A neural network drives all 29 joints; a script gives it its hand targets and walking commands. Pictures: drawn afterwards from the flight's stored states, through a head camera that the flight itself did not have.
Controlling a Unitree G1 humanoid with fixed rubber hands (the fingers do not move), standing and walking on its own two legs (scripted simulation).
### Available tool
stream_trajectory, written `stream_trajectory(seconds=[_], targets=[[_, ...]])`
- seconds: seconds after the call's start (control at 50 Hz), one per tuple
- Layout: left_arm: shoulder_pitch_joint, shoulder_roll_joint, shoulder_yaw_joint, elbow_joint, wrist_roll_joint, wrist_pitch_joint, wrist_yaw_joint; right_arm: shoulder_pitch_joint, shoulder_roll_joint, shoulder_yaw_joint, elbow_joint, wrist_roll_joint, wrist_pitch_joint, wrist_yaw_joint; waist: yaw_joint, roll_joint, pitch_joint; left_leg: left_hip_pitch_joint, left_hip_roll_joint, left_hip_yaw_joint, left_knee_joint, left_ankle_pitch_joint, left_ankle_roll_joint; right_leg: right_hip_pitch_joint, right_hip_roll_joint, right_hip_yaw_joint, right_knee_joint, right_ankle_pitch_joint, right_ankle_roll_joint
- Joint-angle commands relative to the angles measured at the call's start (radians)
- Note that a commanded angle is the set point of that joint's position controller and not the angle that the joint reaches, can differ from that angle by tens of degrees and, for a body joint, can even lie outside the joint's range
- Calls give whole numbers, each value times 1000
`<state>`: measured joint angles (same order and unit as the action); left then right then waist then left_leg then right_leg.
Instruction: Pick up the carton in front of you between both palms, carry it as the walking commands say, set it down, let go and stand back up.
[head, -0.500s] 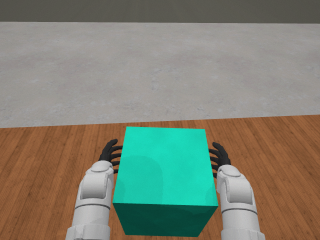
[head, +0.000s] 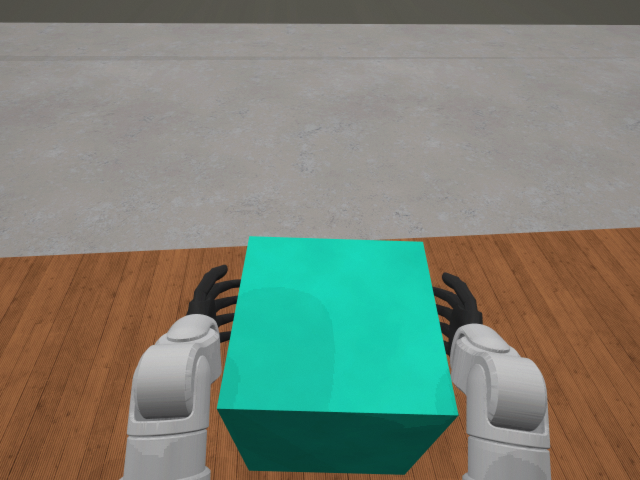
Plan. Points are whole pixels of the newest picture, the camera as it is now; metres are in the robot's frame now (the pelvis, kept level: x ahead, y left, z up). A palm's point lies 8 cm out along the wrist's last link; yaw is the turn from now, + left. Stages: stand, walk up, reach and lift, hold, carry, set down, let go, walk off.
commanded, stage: carry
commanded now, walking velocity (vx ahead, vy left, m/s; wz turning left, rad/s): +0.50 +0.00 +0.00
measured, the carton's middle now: (331, 362) +0.27 +0.00 +0.01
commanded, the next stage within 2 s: none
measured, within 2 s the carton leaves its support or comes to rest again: neither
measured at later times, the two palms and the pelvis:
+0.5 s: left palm (264, 183) +0.57 +0.12 +0.07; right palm (440, 196) +0.55 -0.18 +0.07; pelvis +0.29 -0.02 -0.03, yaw -1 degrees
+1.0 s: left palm (278, 96) +0.90 +0.13 +0.06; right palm (409, 102) +0.88 -0.17 +0.07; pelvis +0.63 -0.01 -0.03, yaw -2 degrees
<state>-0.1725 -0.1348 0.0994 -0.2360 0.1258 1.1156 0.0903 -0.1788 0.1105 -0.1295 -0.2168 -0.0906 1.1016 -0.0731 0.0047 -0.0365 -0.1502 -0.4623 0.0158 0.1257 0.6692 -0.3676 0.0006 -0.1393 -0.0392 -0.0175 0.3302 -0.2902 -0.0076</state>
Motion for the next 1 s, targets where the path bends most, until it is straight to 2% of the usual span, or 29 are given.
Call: stream_trajectory(seconds=[0.0,0.04,0.06,0.08,0.1,0.12,0.14,0.16,0.18,0.2,0.24,0.3,0.36,0.4,0.44,0.46,0.48,0.5,0.52,0.54,0.58,0.62,0.66,0.78,0.88,0.92,0.94,0.96,0.98], targets=[[-441,-869,-713,-144,-408,40,-247,-433,908,742,-125,377,44,217,20,-143,-159,-21,-26,61,-154,102,-1,192,-188,124,-49,274,-121],[-384,-867,-710,-157,-409,63,-256,-379,893,732,-155,356,65,211,6,-76,-201,326,-51,113,-298,211,12,0,-149,20,103,287,-78],[-379,-852,-702,-175,-410,75,-258,-347,911,725,-158,353,78,211,-5,-26,-247,547,17,48,-300,174,32,-155,-125,-25,226,227,-49],[-419,-830,-704,-207,-426,91,-261,-352,883,713,-175,346,90,211,-26,157,-276,702,247,-286,-395,-83,93,-365,-66,-82,483,8,1],[-487,-807,-712,-245,-449,110,-263,-375,872,702,-158,335,95,208,-32,316,-232,770,451,-648,-466,-80,216,-630,39,-98,670,-220,14],[-538,-807,-722,-250,-466,121,-266,-422,874,697,-180,348,103,205,-34,229,-195,723,469,-665,-455,-37,262,-684,-31,-7,795,-212,-14],[-558,-810,-719,-246,-479,127,-268,-449,877,701,-197,361,112,202,-35,160,-169,652,439,-594,-448,72,255,-694,-62,2,843,-178,-28],[-557,-822,-713,-224,-481,130,-267,-482,880,704,-204,374,121,201,-29,90,-173,605,401,-498,-467,92,224,-664,-95,17,831,-114,-28],[-548,-833,-706,-209,-480,131,-264,-503,889,710,-207,386,127,202,-26,63,-164,561,370,-405,-492,88,189,-629,-114,14,770,-58,-21],[-536,-841,-700,-193,-472,132,-260,-509,893,716,-203,394,132,204,-26,74,-158,526,333,-313,-510,130,164,-586,-105,-14,700,-11,-10],[-501,-852,-687,-157,-443,133,-248,-502,891,721,-184,410,141,214,-27,120,-147,511,286,-204,-518,229,148,-539,-74,-64,571,32,12],[-452,-863,-670,-112,-401,131,-233,-478,895,721,-148,418,148,231,-24,146,-107,524,245,-107,-503,367,135,-508,-40,-123,371,105,19],[-449,-879,-671,-103,-384,124,-231,-461,904,717,-129,409,142,243,-28,185,-64,519,223,-37,-469,493,117,-446,-8,-179,245,172,3],[-458,-888,-677,-119,-389,118,-234,-458,911,718,-133,402,135,247,-28,208,-53,515,225,-10,-435,519,100,-369,-2,-200,196,219,-13],[-435,-896,-679,-121,-390,110,-239,-450,917,724,-145,395,127,247,-9,193,-92,470,202,63,-275,641,70,-169,46,-254,135,211,-27],[-416,-897,-678,-115,-388,105,-242,-432,913,727,-151,390,125,247,-1,148,-146,399,164,116,-112,659,43,14,75,-280,117,158,-27],[-391,-900,-678,-114,-385,102,-247,-435,903,729,-156,389,122,248,23,82,-221,240,139,106,87,471,17,226,-47,-130,107,66,-39],[-410,-877,-675,-101,-380,94,-252,-455,911,743,-176,389,124,248,26,-172,-309,-37,26,77,421,187,-33,426,-356,398,-22,-158,-170],[-397,-897,-681,-87,-386,84,-255,-467,900,744,-181,391,120,250,30,-248,-273,-220,-18,-41,581,-92,-14,435,-409,584,-141,-77,-238],[-422,-923,-695,-114,-397,74,-258,-481,923,756,-175,393,108,250,21,-176,-259,-254,53,-111,660,-78,17,395,-394,468,-113,51,-225],[-465,-979,-719,-149,-418,53,-262,-483,979,766,-173,400,82,251,10,2,-238,-218,125,-135,586,36,32,269,-331,272,-94,215,-161],[-467,-995,-736,-168,-436,38,-267,-447,1009,776,-165,390,60,244,10,-30,-240,-162,117,-100,491,110,23,204,-284,132,-116,264,-121],[-424,-985,-744,-166,-442,29,-277,-386,1014,778,-150,366,41,233,10,-67,-232,-181,102,-64,398,146,12,220,-251,51,-126,297,-114],[-351,-912,-739,-194,-436,23,-286,-338,968,787,-193,352,30,214,9,-91,-112,-242,81,23,68,280,-5,267,-209,-71,-144,423,-122],[-330,-831,-711,-236,-414,63,-266,-352,886,778,-258,378,80,218,14,-123,-23,-109,40,85,-136,366,28,254,-198,-141,-123,539,-93],[-340,-804,-708,-245,-409,83,-259,-350,858,761,-256,382,101,223,6,-121,-49,32,4,122,-159,333,48,253,-194,-176,12,708,-74],[-357,-789,-708,-252,-410,94,-256,-347,846,751,-246,380,110,225,-11,-97,-90,180,-37,162,-202,302,50,215,-166,-224,157,742,-51],[-378,-772,-708,-259,-412,104,-254,-345,834,740,-238,379,117,228,-29,-38,-152,384,-23,130,-206,250,49,102,-127,-231,348,617,-29],[-398,-767,-710,-268,-418,116,-251,-361,806,723,-236,374,124,231,-37,153,-256,624,236,-253,-228,106,130,-150,-70,-200,651,306,11]])
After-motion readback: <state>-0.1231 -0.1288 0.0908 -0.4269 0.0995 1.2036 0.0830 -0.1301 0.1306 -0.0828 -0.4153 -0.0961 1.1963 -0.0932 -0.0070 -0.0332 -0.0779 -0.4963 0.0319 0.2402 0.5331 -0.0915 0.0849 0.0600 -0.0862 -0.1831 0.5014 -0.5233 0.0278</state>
